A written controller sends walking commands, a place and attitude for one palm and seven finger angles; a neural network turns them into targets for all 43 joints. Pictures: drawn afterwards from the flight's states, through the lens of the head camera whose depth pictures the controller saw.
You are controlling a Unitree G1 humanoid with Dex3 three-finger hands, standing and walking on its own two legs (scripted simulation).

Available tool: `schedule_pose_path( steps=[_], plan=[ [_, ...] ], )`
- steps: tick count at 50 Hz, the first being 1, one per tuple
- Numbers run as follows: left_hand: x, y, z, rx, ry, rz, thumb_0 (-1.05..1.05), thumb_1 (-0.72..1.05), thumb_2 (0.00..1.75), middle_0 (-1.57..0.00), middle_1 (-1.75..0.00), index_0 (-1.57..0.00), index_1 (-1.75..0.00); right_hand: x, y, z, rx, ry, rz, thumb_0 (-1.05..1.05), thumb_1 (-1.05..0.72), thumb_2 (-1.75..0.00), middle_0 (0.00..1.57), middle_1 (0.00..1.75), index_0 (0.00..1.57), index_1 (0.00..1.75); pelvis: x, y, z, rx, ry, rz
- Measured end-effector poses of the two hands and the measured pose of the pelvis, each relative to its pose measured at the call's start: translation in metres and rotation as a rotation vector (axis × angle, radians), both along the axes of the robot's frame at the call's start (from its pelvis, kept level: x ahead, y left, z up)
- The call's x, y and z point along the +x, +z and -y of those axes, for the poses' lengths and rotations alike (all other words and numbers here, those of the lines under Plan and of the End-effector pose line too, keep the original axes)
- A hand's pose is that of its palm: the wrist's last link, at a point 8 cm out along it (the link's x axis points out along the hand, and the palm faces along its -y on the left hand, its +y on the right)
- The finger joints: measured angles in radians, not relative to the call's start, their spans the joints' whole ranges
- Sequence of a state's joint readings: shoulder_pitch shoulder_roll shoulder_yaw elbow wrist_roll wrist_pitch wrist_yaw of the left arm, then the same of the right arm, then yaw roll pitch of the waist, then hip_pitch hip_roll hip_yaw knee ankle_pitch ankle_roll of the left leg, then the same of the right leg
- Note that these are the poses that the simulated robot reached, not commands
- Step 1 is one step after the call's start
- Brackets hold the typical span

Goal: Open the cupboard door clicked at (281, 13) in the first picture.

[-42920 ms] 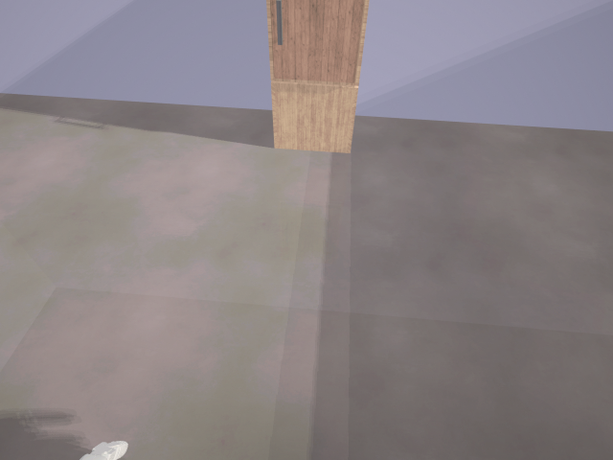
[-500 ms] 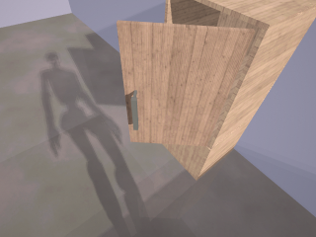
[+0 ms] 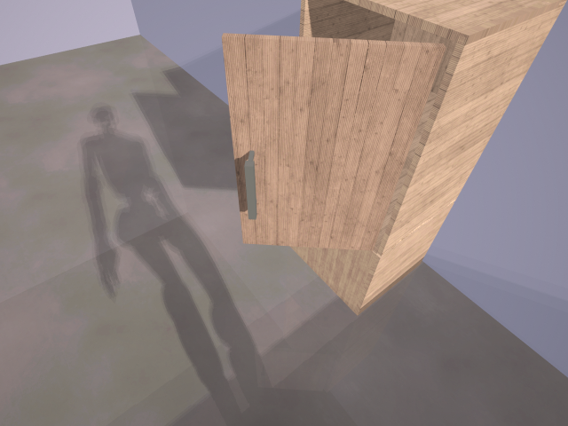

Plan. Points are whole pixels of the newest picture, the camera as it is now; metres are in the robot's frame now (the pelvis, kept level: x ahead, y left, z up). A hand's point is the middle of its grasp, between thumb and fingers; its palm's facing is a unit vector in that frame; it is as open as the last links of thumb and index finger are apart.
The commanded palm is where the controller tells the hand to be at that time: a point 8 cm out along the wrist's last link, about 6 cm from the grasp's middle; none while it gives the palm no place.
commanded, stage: come to a stop and stand still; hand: left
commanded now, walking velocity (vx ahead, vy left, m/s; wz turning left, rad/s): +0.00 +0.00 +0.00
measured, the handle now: (252, 186) +0.65 +0.12 -0.09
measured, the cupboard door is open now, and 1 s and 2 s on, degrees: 49 49 49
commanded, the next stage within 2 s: look again from close up in 0.50 s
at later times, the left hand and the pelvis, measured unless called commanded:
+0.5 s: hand out of the picture -0.04 +0.19 -0.18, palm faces +0.01 -0.99 -0.17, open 7.3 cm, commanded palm none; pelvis -0.02 +0.02 +0.00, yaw -2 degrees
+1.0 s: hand out of the picture +0.01 +0.17 -0.17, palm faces +0.00 -0.97 -0.22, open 7.4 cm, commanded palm none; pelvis -0.01 -0.01 +0.00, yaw -1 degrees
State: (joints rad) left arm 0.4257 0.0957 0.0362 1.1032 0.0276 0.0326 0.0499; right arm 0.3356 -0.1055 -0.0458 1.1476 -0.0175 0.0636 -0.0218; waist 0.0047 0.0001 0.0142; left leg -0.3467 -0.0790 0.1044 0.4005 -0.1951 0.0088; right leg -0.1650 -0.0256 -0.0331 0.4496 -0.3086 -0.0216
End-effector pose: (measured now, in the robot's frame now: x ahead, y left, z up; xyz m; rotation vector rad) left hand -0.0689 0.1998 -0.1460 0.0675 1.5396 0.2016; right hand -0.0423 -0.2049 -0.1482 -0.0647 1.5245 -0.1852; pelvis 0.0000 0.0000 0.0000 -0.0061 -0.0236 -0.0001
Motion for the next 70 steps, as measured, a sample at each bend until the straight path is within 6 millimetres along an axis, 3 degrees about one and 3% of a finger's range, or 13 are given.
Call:
schedule_pose_path(
  steps=[4, 8, 14, 21, 30, 35, 49, 55, 62, 64, 68, 70],
  plan=[
    [-0.019, -0.009, -0.004, -0.016, -0.008, -0.063, 0.0, 0.91, 0.9, -0.2, -0.3, -0.2, -0.3, 0.005, 0.004, 0.002, -0.03, -0.031, 0.067, 0.0, -0.9, -0.9, 0.2, 0.3, 0.2, 0.3, -0.005, -0.003, -0.002, -0.012, -0.022, 0.0],
    [0.002, -0.024, -0.014, -0.046, -0.033, 0.004, 0.0, 0.91, 0.9, -0.19, -0.3, -0.2, -0.3, 0.003, 0.001, -0.004, -0.069, -0.024, 0.105, 0.0, -0.9, -0.9, 0.2, 0.3, 0.2, 0.3, -0.008, -0.011, -0.013, -0.04, -0.012, -0.013],
    [0.039, -0.019, -0.024, -0.049, -0.052, 0.131, 0.0, 0.91, 0.9, -0.19, -0.3, -0.2, -0.3, -0.002, 0.007, -0.026, -0.058, 0.029, 0.084, 0.01, -0.92, -0.9, 0.2, 0.3, 0.2, 0.3, -0.019, -0.004, -0.024, 0.001, -0.025, -0.012],
    [0.037, -0.008, -0.038, -0.007, -0.091, 0.102, 0.01, 0.93, 0.9, -0.19, -0.3, -0.2, -0.3, -0.009, 0.007, -0.025, -0.04, 0.008, 0.073, 0.02, -0.93, -0.9, 0.2, 0.3, 0.2, 0.3, -0.024, 0.0, -0.025, 0.013, -0.038, -0.025],
    [0.02, 0.0, -0.031, 0.008, -0.088, 0.058, 0.0, 0.91, 0.9, -0.19, -0.3, -0.2, -0.3, -0.005, 0.003, -0.012, -0.021, 0.013, 0.08, 0.01, -0.92, -0.9, 0.2, 0.3, 0.2, 0.3, -0.024, 0.002, -0.016, 0.012, -0.033, -0.021],
    [0.019, -0.003, -0.024, 0.018, -0.111, 0.072, 0.0, 0.91, 0.9, -0.19, -0.3, -0.2, -0.3, 0.008, -0.003, 0.001, -0.019, 0.049, 0.126, 0.01, -0.92, -0.9, 0.2, 0.3, 0.2, 0.3, -0.024, -0.005, -0.012, 0.0, -0.02, -0.027],
    [0.07, 0.006, -0.019, 0.064, -0.129, 0.203, 0.0, 0.91, 0.9, -0.2, -0.3, -0.2, -0.3, 0.057, -0.005, 0.028, -0.03, 0.082, 0.25, 0.01, -0.93, -0.9, 0.2, 0.3, 0.2, 0.3, -0.007, -0.005, 0.005, 0.018, -0.025, -0.011],
    [0.088, 0.006, -0.014, 0.06, -0.145, 0.236, 0.0, 0.91, 0.9, -0.2, -0.3, -0.2, -0.3, 0.062, 0.0, 0.038, -0.041, 0.088, 0.245, 0.01, -0.91, -0.9, 0.2, 0.3, 0.2, 0.3, -0.005, -0.003, 0.014, 0.017, -0.027, -0.011],
    [0.094, 0.003, -0.01, 0.057, -0.155, 0.233, 0.0, 0.91, 0.9, -0.2, -0.3, -0.2, -0.3, 0.059, 0.003, 0.045, -0.054, 0.085, 0.216, 0.0, -0.91, -0.9, 0.2, 0.3, 0.2, 0.3, -0.005, -0.003, 0.019, 0.009, -0.031, -0.016],
    [0.119, 0.022, -0.012, 0.066, -0.065, 0.401, 0.01, 0.91, 0.9, -0.2, -0.3, -0.2, -0.3, 0.067, 0.009, 0.049, -0.079, 0.082, 0.297, 0.01, -0.9, -0.9, 0.2, 0.3, 0.2, 0.3, -0.007, -0.004, 0.02, 0.013, -0.034, -0.017],
    [0.192, 0.096, -0.016, 0.135, -0.015, 0.917, 0.02, 0.88, 0.88, -0.2, -0.32, -0.2, -0.32, 0.1, 0.019, 0.057, -0.127, 0.093, 0.54, 0.01, -0.9, -0.9, 0.2, 0.3, 0.2, 0.3, -0.011, -0.009, 0.018, 0.016, -0.002, -0.037],
    [0.222, 0.122, -0.017, 0.135, -0.033, 1.132, 0.01, 0.85, 0.87, -0.2, -0.34, -0.2, -0.33, 0.121, 0.022, 0.062, -0.139, 0.104, 0.647, 0.01, -0.9, -0.9, 0.2, 0.3, 0.2, 0.3, -0.017, -0.016, 0.018, 0.016, 0.008, -0.074]
  ],
)
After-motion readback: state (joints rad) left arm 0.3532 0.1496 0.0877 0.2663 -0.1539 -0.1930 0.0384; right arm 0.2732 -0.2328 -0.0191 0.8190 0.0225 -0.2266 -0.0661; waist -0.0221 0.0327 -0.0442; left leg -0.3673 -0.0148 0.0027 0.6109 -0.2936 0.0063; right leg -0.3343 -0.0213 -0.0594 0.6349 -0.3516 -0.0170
